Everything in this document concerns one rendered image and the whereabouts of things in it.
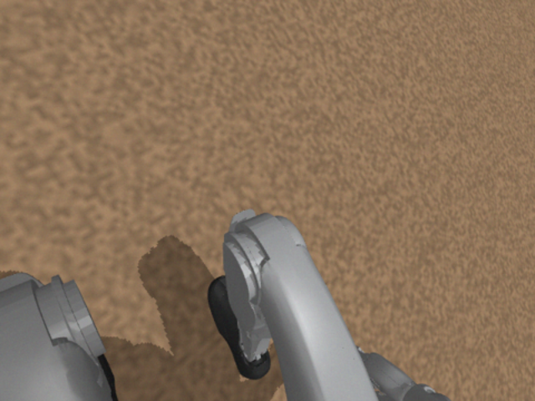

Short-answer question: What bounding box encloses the left robot foot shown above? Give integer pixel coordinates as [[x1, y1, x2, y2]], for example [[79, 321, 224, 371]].
[[97, 354, 118, 401]]

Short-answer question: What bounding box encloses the right robot foot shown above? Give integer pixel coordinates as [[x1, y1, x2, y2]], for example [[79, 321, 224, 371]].
[[207, 276, 271, 380]]

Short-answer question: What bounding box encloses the right robot hand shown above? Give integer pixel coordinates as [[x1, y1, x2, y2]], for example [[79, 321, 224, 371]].
[[356, 346, 417, 401]]

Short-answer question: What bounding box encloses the right robot arm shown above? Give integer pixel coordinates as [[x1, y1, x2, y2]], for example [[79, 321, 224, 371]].
[[403, 383, 451, 401]]

